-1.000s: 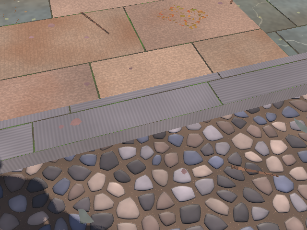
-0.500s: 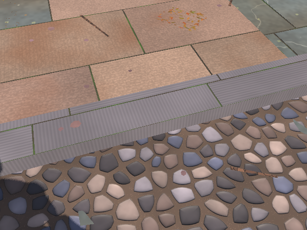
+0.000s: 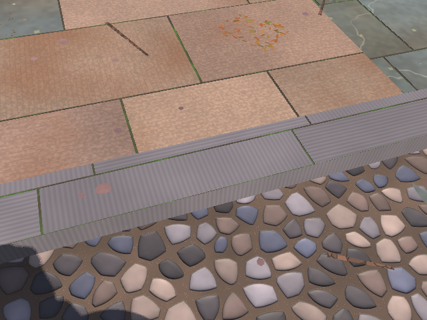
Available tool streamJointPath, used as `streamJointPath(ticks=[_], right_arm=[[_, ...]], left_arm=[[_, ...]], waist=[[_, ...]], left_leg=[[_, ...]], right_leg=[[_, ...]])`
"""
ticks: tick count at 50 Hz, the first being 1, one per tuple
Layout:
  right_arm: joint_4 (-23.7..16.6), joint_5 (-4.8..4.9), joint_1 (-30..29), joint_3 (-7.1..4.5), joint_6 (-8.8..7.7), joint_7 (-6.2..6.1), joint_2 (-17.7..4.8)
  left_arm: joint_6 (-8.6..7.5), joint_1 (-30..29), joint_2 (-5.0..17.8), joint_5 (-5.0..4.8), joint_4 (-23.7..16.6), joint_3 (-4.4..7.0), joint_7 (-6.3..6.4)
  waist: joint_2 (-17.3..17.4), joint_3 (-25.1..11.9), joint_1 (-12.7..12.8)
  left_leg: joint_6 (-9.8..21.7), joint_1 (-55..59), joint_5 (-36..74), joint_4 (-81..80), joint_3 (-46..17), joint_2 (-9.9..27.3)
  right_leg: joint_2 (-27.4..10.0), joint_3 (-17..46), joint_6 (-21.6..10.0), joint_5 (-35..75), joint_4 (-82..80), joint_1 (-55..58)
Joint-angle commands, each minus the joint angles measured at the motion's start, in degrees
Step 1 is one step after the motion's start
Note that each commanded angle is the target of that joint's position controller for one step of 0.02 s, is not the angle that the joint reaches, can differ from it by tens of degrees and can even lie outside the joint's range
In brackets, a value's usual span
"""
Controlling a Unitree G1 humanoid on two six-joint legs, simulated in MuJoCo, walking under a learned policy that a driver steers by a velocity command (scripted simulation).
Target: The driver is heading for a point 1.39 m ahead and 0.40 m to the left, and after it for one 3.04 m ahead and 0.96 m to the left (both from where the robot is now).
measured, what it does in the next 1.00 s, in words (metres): walks ahead: right foot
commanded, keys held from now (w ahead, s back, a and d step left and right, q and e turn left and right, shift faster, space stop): no key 0.42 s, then w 0.58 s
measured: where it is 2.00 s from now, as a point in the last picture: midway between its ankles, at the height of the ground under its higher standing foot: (198, 262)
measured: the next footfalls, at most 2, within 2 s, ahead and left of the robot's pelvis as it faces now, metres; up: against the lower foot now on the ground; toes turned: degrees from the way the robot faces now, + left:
right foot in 0.14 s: +0.17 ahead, -0.13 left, +0.00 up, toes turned -4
left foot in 1.18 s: +0.49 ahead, +0.13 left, +0.00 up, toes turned +4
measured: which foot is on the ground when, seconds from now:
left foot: down 0.00-0.70, up 0.72-1.00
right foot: up 0.00-0.12, down 0.14-1.00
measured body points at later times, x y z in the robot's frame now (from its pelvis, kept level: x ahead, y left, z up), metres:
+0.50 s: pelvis +0.06 -0.02 -0.02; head +0.08 -0.02 +0.43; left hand +0.16 +0.23 -0.17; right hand +0.05 -0.26 -0.18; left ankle -0.05 +0.09 -0.75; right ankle +0.11 -0.12 -0.75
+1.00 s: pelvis +0.21 -0.04 +0.00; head +0.21 -0.04 +0.45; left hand +0.17 +0.20 -0.15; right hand +0.36 -0.29 -0.12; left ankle +0.35 +0.15 -0.68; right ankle +0.13 -0.13 -0.75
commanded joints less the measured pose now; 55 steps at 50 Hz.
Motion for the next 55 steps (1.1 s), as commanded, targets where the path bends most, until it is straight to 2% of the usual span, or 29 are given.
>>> streamJointPath(ticks=[1, 4, 6, 7, 8, 9, 10, 11, 13, 15, 21, 22, 24, 26, 27, 28, 30, 31, 33, 34, 35, 36, 37, 38, 39, 42, 45, 49, 55], right_arm=[[-2.3, -0.26, -0.9, -0.95, 0.11, -0.97, -9.2], [-1.7, 0.71, -0.8, -1.2, 0.7, -0.96, -9.8], [-1.4, 1.58, -1.6, -1.2, 0.91, -0.67, -8.9], [-0.8, 1.29, 0.1, -1.42, 0.8, -0.46, -9.0], [-0.9, 0.05, 2.3, -1.56, 0.51, -0.41, -8.6], [0.7, -0.15, 8.6, -0.6, 0.8, -0.58, -3.5], [0.8, -0.02, 7.0, -0.43, 1.46, -0.93, -3.3], [-0.2, 0.34, 4.4, -0.66, 2.31, -1.19, -4.2], [-0.3, 0.3, 2.8, -1.01, 3.56, -1.71, -6.2], [0.5, 0.25, 3.7, -1.03, 4.11, -1.68, -6.5], [0.6, 0.35, 1.5, -0.84, 4.35, -1.37, -6.1], [1.1, 0.44, 2.5, -0.74, 4.43, -1.33, -5.5], [1.0, 1.0, 2.2, -0.94, 4.53, -1.36, -5.8], [0.1, 1.63, 2.8, -1.16, 3.66, -1.63, -7.1], [0.1, 1.96, 4.8, -1.55, 2.73, -1.73, -8.8], [0.0, 2.24, 4.5, -2.23, 1.76, -1.81, -11.3], [-0.3, 1.96, 3.8, -2.5, 0.17, -1.67, -11.3], [-0.5, 2.01, 4.1, -2.44, -0.14, -1.39, -10.8], [-2.6, 1.99, -1.3, -2.06, -0.11, -0.56, -10.4], [-4.1, 1.96, -3.6, -1.84, -0.34, -0.25, -9.7], [-6.2, 1.83, -2.7, -1.06, -1.18, -0.29, -6.8], [-7.5, 2.17, -5.3, -1.1, -2.07, -0.03, -6.6], [-8.5, 3.6, -6.7, -1.62, -2.39, 0.49, -7.7], [-8.4, 3.92, -6.9, -1.88, -2.34, 0.68, -8.1], [-8.2, 3.61, -6.5, -2.27, -2.09, 0.48, -7.5], [-7.4, 2.51, -4.7, -3.27, -0.26, 0.02, -7.3], [-9.9, 1.87, -10.5, -3.45, 0.2, -0.12, -6.7], [-12.9, 2.01, -19.5, -2.74, -0.13, 0.55, -5.8], [-15.5, 2.53, -26.0, -2.02, -0.99, 2.48, -7.1]], left_arm=[[0.5, -2.0, -0.5, 0.2, -2.1, -0.67, -0.08], [1.43, -2.8, 1.4, 0.13, -2.2, -0.6, -0.09], [1.53, -1.6, 2.6, 0.93, -1.4, -0.19, -0.04], [1.53, -0.1, 5.2, 1.44, -0.9, 0.6, 0.25], [1.58, 1.6, 8.5, 1.53, -0.8, 1.38, 0.61], [1.76, 1.9, 6.7, 1.32, 0.1, 0.92, 0.55], [2.01, 1.5, 3.3, 0.64, 0.3, 0.31, 0.19], [2.19, -0.4, 2.5, 0.48, 0.4, 0.11, 0.0], [1.98, -4.7, 3.3, 0.91, -0.9, 0.27, -0.41], [1.56, -4.9, 3.9, 0.66, -0.6, 0.64, -0.58], [2.19, -4.4, 3.5, 0.46, 0.8, 0.81, 0.01], [2.43, -3.6, 3.0, 0.39, 1.5, 0.77, 0.08], [2.97, -2.8, 3.6, -0.42, 2.0, 1.31, 0.29], [2.25, -5.2, 3.4, -0.46, 0.5, 1.28, 0.3], [1.12, -8.2, 2.9, -0.66, -0.9, 1.08, -0.02], [-0.17, -10.6, 2.3, -0.94, -2.2, 0.89, -0.58], [-2.01, -10.3, 2.0, -0.49, -2.7, 0.82, -1.6], [-2.52, -9.0, 1.7, -0.69, -2.5, 0.82, -2.08], [-2.83, 2.6, 2.6, -1.33, 1.1, 1.98, -2.7], [-2.9, 12.1, 6.9, -1.05, 3.9, 3.76, -2.78], [-2.82, 19.8, 12.4, -0.49, 4.6, 4.93, -2.83], [-3.02, 18.8, 8.8, 0.31, 4.8, 2.95, -2.98], [-3.46, 13.3, 5.9, 0.3, 3.5, 1.5, -2.87], [-3.54, 9.4, 3.5, 0.48, 2.3, 0.5, -2.97], [-3.6, 7.1, 2.8, 0.56, 1.6, -0.12, -3.16], [-3.19, 7.7, 3.2, 1.22, 1.7, -0.64, -2.35], [-2.93, 11.0, 6.0, 1.31, 2.0, -0.29, -0.94], [-2.51, 13.0, 7.4, 1.03, 1.2, 0.23, -0.22], [-1.79, 15.9, 8.0, -0.18, 1.6, 1.2, -0.35]], waist=[[7.6, -0.1, 1.7], [8.2, -1.2, 1.7], [6.1, -0.6, 3.3], [3.5, -1.4, 3.3], [0.1, -4.1, 1.8], [-5.2, -8.2, -0.8], [-4.5, -7.2, 0.4], [-4.3, -5.4, 0.0], [-1.2, -2.8, -0.4], [-0.1, -3.6, -0.5], [1.4, -3.6, 0.3], [1.3, -4.1, 0.1], [2.2, -1.0, 0.4], [4.9, 5.8, -0.4], [7.4, 9.1, -1.6], [10.8, 12.6, -1.5], [10.9, 13.6, -0.5], [10.3, 12.7, 0.2], [8.3, 7.7, 6.9], [2.8, 3.4, 10.6], [-10.8, -2.3, 11.9], [-11.6, -4.5, 10.3], [-7.5, 0.4, 7.4], [-3.2, 2.1, 5.3], [-0.9, 4.2, 3.6], [-2.0, 4.7, 1.4], [-1.1, 5.8, 2.2], [-2.3, 6.4, 4.3], [-2.8, 7.4, 5.0]], left_leg=[[6.2, -0.5, 45.1, -3.2, -4.6, 10.7], [7.0, -0.7, 43.1, -2.0, -6.1, 12.2], [5.4, -1.7, 37.1, 0.6, -6.2, 10.8], [3.5, -2.2, 32.1, 2.5, -5.6, 8.8], [1.3, -5.3, 22.6, 5.2, -3.6, 5.5], [-1.3, -10.2, 10.2, 6.3, -2.4, 3.6], [-2.8, -10.4, 2.4, 7.2, -1.6, 2.7], [-3.3, -10.3, 0.4, 6.3, -1.8, 2.3], [-3.0, -7.7, 4.2, 4.5, -1.8, 2.2], [-2.4, -4.8, 8.0, 3.8, -2.0, 2.5], [-2.1, -3.5, 11.3, 3.6, -2.0, 3.1], [-1.7, -3.3, 6.1, 3.0, -1.6, 2.7], [0.7, -6.2, -10.2, 2.5, -1.9, 2.5], [4.6, -7.3, -23.0, -1.7, -7.9, 6.5], [7.0, -4.8, -24.5, -5.8, -13.5, 10.6], [9.3, -1.9, -20.5, -8.9, -19.5, 16.4], [10.5, 3.5, -2.4, -5.7, -21.4, 20.9], [10.0, 4.9, 4.5, -3.5, -19.5, 20.6], [5.9, -4.6, 18.5, 5.1, -10.3, 13.9], [2.5, -12.7, 26.6, 19.5, -4.0, 7.5], [-1.9, -26.3, 12.6, 42.8, 0.6, -0.7], [-0.7, -32.0, -13.7, 55.5, -7.6, -1.6], [1.2, -35.4, -12.0, 59.1, -9.8, 1.9], [2.7, -34.8, -7.0, 57.4, -8.9, 5.1], [3.0, -33.9, -2.8, 52.7, -7.8, 7.3], [1.0, -27.8, 2.6, 44.4, -5.3, 9.3], [-1.8, -32.5, 8.0, 35.8, -4.2, 9.6], [-3.2, -32.1, 15.6, 21.0, -2.9, 8.0], [-0.9, -29.9, 13.5, 11.5, -2.5, 6.5]], right_leg=[[0.8, -0.9, 0.7, 5.5, -12.9, 4.6], [1.5, -0.9, -0.1, 9.2, -18.3, 10.1], [1.7, -0.6, -2.1, 16.9, -26.5, 15.6], [-0.2, 1.9, -3.4, 27.7, -28.5, 20.1], [-4.1, 5.2, -5.2, 43.3, -25.0, 27.0], [-7.7, 8.3, -10.4, 47.1, -21.4, 33.9], [-8.7, 10.6, -11.8, 42.9, -22.1, 31.8], [-8.2, 11.4, -11.1, 36.1, -23.5, 28.5], [-5.4, 9.0, -8.6, 32.8, -23.4, 23.1], [-3.2, 5.9, -7.0, 35.8, -21.9, 22.3], [-2.1, 4.7, -6.6, 34.2, -21.3, 22.8], [-1.4, 4.2, -6.4, 27.5, -21.8, 23.0], [0.5, 2.9, -6.0, 3.0, -21.3, 20.0], [2.5, 1.7, -4.9, -13.4, -19.9, 10.2], [3.7, -0.4, -3.9, -11.2, -16.2, 3.8], [4.0, -3.6, -3.3, -5.3, -11.8, -2.4], [1.2, -2.8, -4.0, -5.0, -8.5, -7.9], [1.0, -3.2, -4.4, -6.1, -9.4, -6.9], [4.4, -5.4, -6.4, -1.4, -19.5, 15.4], [0.6, 4.2, -9.4, 0.6, -23.9, 28.3], [-12.8, 30.9, -17.3, -5.8, -35.0, 39.6], [-20.3, 44.1, -19.3, -3.9, -42.7, 39.5], [-20.2, 38.0, -17.4, -4.9, -41.9, 34.3], [-17.4, 29.4, -14.8, -5.1, -42.4, 30.1], [-14.8, 22.7, -12.6, -3.1, -43.7, 26.2], [-9.6, 11.7, -10.1, 4.4, -46.5, 20.3], [-9.7, 9.3, -11.1, 9.0, -48.2, 21.7], [-9.6, 6.5, -10.6, 10.4, -49.0, 23.0], [-12.8, 4.4, -9.6, 12.7, -45.2, 29.8]])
